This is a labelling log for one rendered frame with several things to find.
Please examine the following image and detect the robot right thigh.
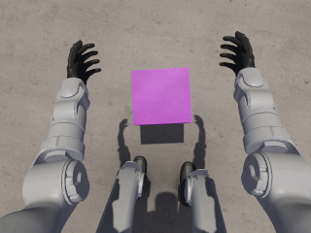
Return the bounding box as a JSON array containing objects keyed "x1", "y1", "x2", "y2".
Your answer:
[{"x1": 185, "y1": 174, "x2": 227, "y2": 233}]

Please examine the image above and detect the robot left upper arm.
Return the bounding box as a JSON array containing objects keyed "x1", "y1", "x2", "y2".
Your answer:
[{"x1": 0, "y1": 158, "x2": 90, "y2": 233}]

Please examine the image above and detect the robot right upper arm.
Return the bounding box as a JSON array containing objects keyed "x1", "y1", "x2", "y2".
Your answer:
[{"x1": 241, "y1": 150, "x2": 311, "y2": 233}]

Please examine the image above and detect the robot left forearm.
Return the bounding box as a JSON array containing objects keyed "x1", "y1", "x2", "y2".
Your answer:
[{"x1": 22, "y1": 78, "x2": 90, "y2": 203}]

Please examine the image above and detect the robot thigh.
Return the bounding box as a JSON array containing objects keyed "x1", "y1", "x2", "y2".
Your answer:
[
  {"x1": 95, "y1": 166, "x2": 145, "y2": 233},
  {"x1": 185, "y1": 174, "x2": 227, "y2": 233}
]

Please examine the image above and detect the carton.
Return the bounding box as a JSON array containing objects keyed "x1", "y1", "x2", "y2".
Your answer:
[{"x1": 130, "y1": 67, "x2": 191, "y2": 126}]

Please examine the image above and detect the right robot hand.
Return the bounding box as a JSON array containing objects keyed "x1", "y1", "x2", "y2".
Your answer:
[{"x1": 219, "y1": 31, "x2": 256, "y2": 77}]

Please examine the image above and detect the left robot hand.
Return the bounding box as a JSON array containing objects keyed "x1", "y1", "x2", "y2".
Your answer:
[{"x1": 66, "y1": 40, "x2": 101, "y2": 85}]

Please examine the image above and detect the robot right forearm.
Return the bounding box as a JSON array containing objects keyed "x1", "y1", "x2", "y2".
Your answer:
[{"x1": 233, "y1": 67, "x2": 311, "y2": 169}]

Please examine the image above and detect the robot left thigh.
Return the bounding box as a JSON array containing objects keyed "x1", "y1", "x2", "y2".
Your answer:
[{"x1": 95, "y1": 166, "x2": 145, "y2": 233}]

